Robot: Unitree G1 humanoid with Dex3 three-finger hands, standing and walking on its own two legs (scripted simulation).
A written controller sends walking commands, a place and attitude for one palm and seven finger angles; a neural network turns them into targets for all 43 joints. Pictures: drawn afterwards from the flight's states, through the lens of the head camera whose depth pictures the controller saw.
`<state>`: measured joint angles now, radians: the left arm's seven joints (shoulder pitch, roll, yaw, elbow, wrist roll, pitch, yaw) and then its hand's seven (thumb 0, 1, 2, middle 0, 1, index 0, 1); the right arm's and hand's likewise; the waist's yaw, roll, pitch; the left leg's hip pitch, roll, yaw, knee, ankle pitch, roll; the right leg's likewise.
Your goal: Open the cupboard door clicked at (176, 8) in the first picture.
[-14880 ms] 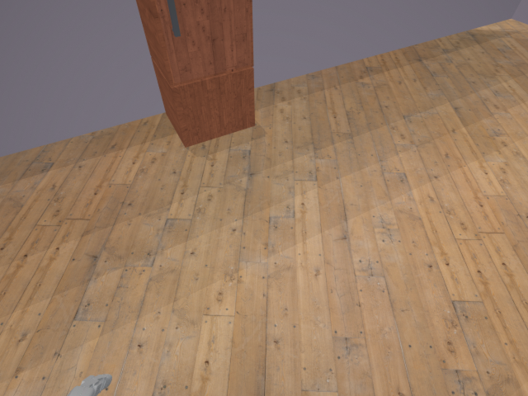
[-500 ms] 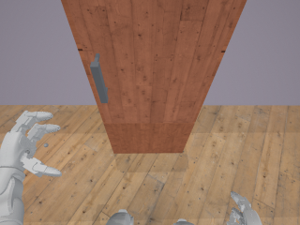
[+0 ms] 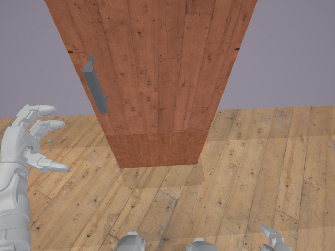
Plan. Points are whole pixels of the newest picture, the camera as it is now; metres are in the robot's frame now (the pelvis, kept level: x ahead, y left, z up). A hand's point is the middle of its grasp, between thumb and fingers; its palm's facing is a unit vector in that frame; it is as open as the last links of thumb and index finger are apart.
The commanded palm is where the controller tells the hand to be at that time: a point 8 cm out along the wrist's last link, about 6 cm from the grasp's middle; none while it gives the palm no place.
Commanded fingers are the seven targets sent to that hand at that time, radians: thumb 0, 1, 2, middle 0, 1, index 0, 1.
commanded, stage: move the hooked fingers beside the handle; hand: left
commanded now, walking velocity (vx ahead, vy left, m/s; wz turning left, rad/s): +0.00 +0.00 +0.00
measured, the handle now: (97, 86) +0.54 +0.22 +0.04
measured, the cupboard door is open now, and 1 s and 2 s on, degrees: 0 0 0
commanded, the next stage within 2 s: slide the fingers in behind the handle in 1.96 s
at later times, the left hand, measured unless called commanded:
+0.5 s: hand (57, 120) +0.41 +0.28 +0.05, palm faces +0.09 -1.00 -0.02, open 14.0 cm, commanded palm +0.38 +0.32 +0.05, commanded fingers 0.00 -0.50 0.30 -0.30 -1.20 -0.30 -1.20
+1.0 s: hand (72, 102) +0.47 +0.27 +0.05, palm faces +0.07 -1.00 -0.02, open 14.0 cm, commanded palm +0.45 +0.31 +0.05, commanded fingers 0.00 -0.50 0.30 -0.30 -1.20 -0.30 -1.20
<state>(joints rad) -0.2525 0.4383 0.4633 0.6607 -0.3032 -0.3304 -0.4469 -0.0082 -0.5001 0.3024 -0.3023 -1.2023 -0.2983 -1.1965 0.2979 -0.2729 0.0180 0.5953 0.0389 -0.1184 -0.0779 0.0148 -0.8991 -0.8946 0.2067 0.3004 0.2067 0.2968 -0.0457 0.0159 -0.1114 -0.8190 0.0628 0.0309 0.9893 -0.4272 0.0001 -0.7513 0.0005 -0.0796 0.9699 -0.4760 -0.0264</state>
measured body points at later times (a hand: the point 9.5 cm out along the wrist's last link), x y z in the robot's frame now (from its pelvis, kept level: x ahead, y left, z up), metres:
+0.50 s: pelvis +0.00 +0.02 -0.01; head +0.10 +0.04 +0.43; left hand +0.40 +0.33 +0.06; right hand +0.09 -0.25 -0.11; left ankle +0.03 +0.12 -0.68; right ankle +0.00 -0.10 -0.68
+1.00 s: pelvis +0.00 +0.02 -0.02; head +0.12 +0.04 +0.42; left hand +0.46 +0.32 +0.05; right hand +0.02 -0.26 -0.12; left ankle +0.03 +0.12 -0.68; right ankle +0.00 -0.10 -0.68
